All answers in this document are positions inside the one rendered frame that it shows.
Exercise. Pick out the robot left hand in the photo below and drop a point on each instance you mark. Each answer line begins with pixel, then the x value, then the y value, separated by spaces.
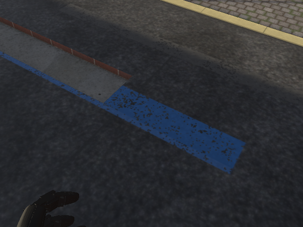
pixel 35 215

